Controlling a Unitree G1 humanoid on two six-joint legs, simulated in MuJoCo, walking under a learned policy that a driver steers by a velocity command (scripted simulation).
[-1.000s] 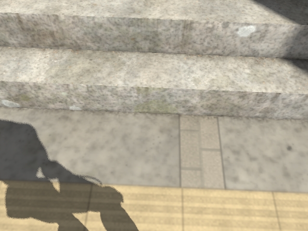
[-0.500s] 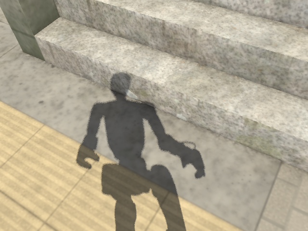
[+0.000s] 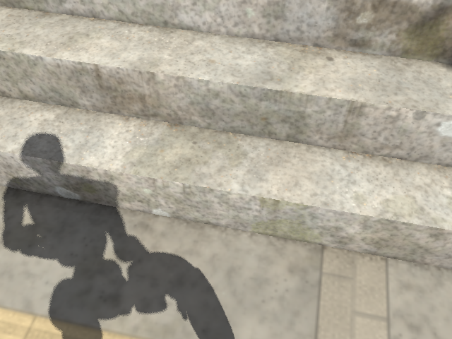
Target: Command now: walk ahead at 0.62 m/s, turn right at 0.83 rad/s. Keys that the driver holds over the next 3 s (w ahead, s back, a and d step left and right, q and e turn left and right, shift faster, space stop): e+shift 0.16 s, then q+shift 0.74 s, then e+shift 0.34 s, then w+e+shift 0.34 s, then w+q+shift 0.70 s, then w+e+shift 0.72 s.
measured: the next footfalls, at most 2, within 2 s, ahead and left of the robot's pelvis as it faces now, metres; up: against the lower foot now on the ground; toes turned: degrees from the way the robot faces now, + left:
right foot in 0.10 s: +0.26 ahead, -0.08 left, +0.00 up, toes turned -11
left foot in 0.70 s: +0.36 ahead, +0.06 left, +0.00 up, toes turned +7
